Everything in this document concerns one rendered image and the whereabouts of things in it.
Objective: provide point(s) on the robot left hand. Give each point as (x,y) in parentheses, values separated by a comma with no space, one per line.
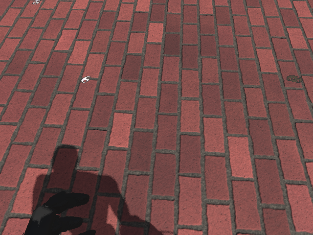
(46,221)

